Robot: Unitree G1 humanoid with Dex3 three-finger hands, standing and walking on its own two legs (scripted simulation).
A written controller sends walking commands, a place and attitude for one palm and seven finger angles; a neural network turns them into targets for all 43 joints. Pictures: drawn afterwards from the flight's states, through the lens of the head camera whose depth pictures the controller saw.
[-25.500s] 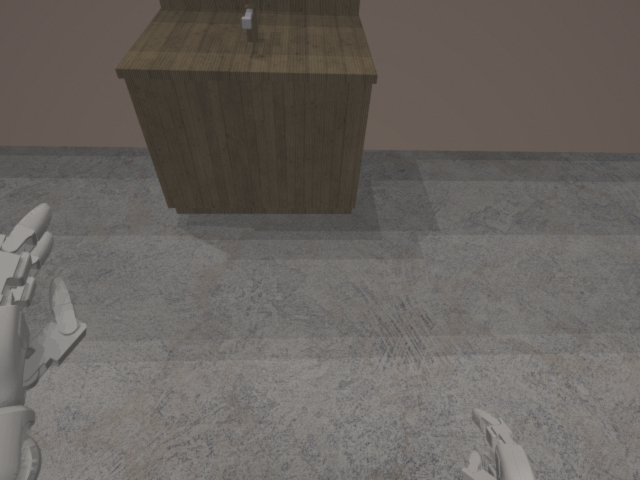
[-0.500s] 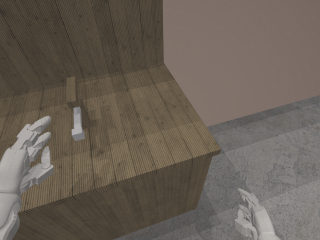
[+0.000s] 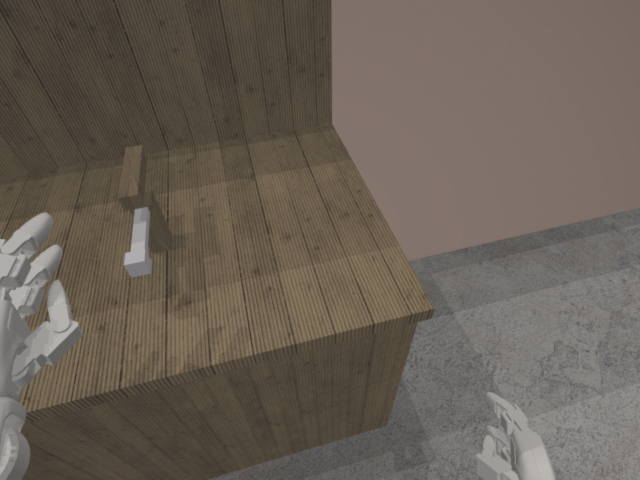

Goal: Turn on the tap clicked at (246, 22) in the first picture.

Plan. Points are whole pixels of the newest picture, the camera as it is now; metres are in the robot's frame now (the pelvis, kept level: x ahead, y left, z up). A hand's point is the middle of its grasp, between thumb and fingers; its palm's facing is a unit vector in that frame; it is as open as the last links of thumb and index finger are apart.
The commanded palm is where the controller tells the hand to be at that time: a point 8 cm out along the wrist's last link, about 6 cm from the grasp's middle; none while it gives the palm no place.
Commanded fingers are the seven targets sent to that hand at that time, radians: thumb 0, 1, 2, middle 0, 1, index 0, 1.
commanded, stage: turn the palm inward beside the body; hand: left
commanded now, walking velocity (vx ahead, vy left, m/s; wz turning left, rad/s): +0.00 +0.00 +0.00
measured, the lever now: (138, 263) +0.38 +0.30 +0.05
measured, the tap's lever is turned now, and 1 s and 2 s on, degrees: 0 0 0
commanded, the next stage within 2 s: reach beside the lever's end, fingers flat in 1.40 s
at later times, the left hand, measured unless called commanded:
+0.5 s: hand (41, 365) +0.18 +0.27 +0.15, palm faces +0.45 -0.87 -0.21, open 7.4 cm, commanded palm +0.13 +0.31 +0.15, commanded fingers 0.00 0.90 0.90 -0.20 -0.30 -0.20 -0.30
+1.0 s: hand (52, 391) +0.16 +0.26 +0.14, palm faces +0.50 -0.85 -0.15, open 7.4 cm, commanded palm +0.11 +0.30 +0.15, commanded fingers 0.00 0.90 0.90 -0.20 -0.30 -0.20 -0.30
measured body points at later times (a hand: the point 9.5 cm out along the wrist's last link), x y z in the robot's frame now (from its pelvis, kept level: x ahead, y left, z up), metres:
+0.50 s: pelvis +0.00 +0.03 +0.00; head -0.01 +0.01 +0.45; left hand +0.15 +0.32 +0.16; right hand +0.20 -0.18 -0.07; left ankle -0.02 +0.15 -0.72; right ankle +0.02 -0.06 -0.72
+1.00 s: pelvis -0.01 +0.03 +0.00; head -0.02 +0.00 +0.45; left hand +0.13 +0.30 +0.15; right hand +0.19 -0.18 -0.07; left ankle -0.02 +0.15 -0.72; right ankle +0.02 -0.06 -0.72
